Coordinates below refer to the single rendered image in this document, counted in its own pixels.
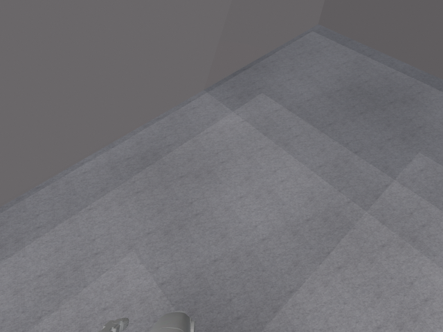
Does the left robot hand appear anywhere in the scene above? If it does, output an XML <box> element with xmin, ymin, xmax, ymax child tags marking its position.
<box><xmin>98</xmin><ymin>317</ymin><xmax>129</xmax><ymax>332</ymax></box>

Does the left robot thigh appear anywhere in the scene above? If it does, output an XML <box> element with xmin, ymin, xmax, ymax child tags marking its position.
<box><xmin>150</xmin><ymin>312</ymin><xmax>195</xmax><ymax>332</ymax></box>

